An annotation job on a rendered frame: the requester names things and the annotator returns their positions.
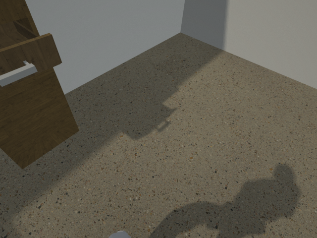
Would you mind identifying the drawer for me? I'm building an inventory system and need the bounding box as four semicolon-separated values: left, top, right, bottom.
0;21;62;90

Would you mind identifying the handle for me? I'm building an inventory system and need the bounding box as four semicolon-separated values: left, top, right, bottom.
0;61;38;87

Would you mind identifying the cabinet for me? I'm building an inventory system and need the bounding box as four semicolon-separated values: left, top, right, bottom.
0;0;79;169

